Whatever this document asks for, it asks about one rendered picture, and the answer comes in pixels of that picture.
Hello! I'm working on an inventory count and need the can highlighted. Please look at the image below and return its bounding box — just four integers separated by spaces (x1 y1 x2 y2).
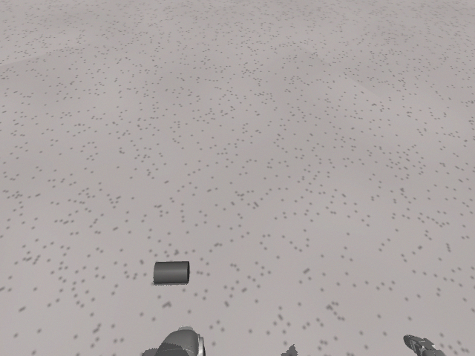
154 261 190 284

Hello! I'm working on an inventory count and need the right robot hand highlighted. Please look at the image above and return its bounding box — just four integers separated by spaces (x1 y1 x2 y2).
403 335 447 356

